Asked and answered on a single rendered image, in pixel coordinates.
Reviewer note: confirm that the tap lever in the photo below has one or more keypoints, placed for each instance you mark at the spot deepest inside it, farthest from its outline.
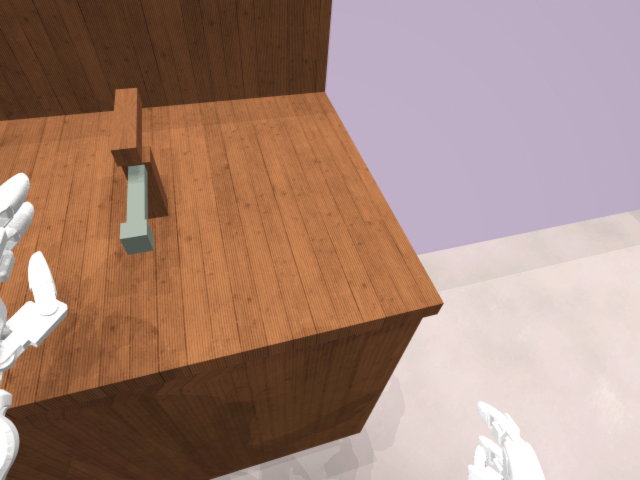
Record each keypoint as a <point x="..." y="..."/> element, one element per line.
<point x="136" y="235"/>

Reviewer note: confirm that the counter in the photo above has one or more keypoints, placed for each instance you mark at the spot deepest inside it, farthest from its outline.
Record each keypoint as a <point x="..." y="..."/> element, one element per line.
<point x="281" y="293"/>

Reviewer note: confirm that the robot left hand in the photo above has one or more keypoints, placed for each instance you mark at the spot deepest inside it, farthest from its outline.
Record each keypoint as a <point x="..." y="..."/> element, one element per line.
<point x="33" y="322"/>

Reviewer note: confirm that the robot right hand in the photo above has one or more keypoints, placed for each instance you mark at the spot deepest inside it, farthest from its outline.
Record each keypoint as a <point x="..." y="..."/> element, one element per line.
<point x="515" y="461"/>

